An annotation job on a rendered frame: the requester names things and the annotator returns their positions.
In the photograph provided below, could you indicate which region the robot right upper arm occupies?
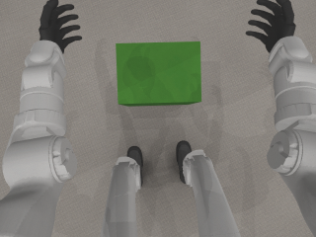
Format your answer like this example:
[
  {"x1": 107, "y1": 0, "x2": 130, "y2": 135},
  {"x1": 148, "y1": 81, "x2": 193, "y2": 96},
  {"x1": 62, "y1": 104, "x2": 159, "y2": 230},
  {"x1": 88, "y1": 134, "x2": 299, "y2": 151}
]
[{"x1": 267, "y1": 128, "x2": 316, "y2": 237}]

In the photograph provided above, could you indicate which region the carton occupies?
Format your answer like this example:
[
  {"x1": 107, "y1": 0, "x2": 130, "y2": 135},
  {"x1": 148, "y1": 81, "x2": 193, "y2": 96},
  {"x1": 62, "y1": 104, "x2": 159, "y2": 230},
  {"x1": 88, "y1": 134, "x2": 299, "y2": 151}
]
[{"x1": 116, "y1": 41, "x2": 201, "y2": 107}]

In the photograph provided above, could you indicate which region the left robot forearm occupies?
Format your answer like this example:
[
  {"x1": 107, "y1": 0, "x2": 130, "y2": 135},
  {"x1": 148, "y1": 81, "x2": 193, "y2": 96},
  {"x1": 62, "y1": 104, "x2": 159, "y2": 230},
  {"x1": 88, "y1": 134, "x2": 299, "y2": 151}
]
[{"x1": 2, "y1": 39, "x2": 67, "y2": 186}]

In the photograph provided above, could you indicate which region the right robot forearm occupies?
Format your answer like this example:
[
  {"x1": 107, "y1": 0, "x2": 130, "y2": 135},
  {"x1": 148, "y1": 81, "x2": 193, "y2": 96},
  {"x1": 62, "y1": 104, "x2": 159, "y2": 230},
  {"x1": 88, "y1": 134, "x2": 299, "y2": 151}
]
[{"x1": 268, "y1": 36, "x2": 316, "y2": 132}]

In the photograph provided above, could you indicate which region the left robot hand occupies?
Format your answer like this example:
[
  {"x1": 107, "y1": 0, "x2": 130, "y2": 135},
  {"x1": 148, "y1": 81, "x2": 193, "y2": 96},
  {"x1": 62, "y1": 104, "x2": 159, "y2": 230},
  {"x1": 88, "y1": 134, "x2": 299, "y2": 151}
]
[{"x1": 39, "y1": 0, "x2": 82, "y2": 53}]

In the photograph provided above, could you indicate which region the right robot hand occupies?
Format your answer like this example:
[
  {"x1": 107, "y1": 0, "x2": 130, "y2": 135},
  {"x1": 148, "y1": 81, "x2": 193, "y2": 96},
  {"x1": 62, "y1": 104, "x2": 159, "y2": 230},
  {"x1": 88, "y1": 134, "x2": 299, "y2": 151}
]
[{"x1": 245, "y1": 0, "x2": 296, "y2": 52}]

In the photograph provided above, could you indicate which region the left robot thigh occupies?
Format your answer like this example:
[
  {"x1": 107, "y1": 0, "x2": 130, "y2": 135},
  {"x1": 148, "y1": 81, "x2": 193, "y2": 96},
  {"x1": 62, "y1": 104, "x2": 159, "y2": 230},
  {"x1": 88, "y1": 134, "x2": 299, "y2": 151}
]
[{"x1": 100, "y1": 161, "x2": 141, "y2": 237}]

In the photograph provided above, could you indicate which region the robot left shin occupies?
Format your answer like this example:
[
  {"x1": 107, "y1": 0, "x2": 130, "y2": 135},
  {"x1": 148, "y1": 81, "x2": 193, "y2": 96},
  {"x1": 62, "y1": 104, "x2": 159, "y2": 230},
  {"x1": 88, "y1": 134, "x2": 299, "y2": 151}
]
[{"x1": 111, "y1": 156, "x2": 138, "y2": 175}]

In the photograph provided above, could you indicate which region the robot left upper arm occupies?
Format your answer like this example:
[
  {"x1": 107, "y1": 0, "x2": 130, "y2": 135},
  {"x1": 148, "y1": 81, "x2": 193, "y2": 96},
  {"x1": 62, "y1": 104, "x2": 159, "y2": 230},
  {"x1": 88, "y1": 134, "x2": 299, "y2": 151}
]
[{"x1": 0, "y1": 134, "x2": 77, "y2": 237}]

